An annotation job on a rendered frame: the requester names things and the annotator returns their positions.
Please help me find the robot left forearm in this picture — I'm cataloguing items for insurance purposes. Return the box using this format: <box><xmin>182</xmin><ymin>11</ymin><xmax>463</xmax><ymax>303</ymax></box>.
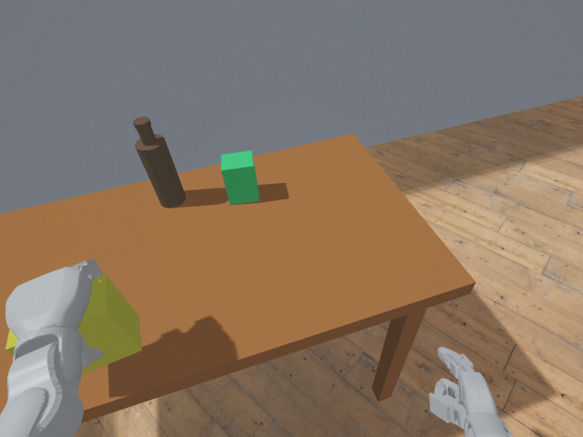
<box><xmin>0</xmin><ymin>327</ymin><xmax>84</xmax><ymax>437</ymax></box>

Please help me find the left robot hand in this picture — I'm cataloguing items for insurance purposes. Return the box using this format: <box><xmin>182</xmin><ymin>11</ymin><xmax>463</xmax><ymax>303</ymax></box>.
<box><xmin>5</xmin><ymin>258</ymin><xmax>104</xmax><ymax>369</ymax></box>

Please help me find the robot right forearm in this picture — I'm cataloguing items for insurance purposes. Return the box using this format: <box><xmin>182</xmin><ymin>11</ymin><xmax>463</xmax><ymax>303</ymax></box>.
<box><xmin>464</xmin><ymin>412</ymin><xmax>513</xmax><ymax>437</ymax></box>

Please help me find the sponge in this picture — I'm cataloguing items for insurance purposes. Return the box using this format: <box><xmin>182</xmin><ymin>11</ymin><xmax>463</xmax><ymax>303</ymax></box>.
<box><xmin>5</xmin><ymin>275</ymin><xmax>142</xmax><ymax>375</ymax></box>

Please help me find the right robot hand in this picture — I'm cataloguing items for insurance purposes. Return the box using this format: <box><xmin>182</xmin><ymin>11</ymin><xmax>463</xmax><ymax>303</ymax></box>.
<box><xmin>429</xmin><ymin>347</ymin><xmax>498</xmax><ymax>429</ymax></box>

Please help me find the table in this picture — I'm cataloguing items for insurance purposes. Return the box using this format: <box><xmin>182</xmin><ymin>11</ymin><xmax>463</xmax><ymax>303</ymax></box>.
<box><xmin>0</xmin><ymin>134</ymin><xmax>476</xmax><ymax>423</ymax></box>

